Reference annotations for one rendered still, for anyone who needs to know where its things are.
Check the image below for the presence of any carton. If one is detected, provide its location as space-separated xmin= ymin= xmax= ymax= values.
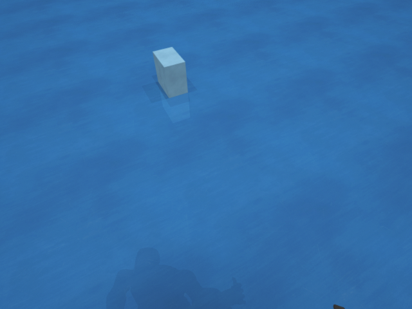
xmin=153 ymin=47 xmax=188 ymax=98

